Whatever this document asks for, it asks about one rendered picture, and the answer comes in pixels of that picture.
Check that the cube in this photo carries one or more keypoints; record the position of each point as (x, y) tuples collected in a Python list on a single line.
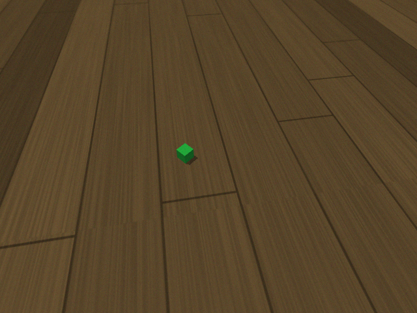
[(185, 153)]

